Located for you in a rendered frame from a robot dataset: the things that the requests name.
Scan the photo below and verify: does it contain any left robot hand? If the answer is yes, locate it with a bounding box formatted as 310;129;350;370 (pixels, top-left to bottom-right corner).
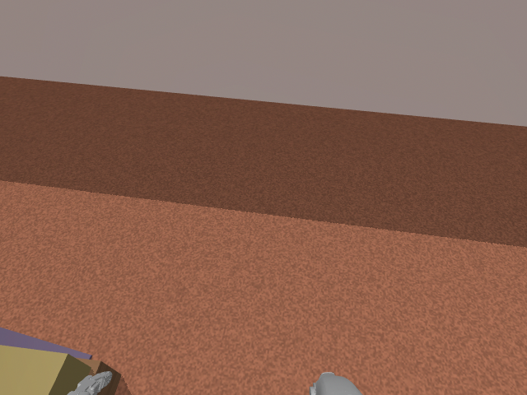
68;371;112;395

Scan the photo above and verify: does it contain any bed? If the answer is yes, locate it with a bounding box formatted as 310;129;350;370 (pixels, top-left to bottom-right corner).
0;345;122;395

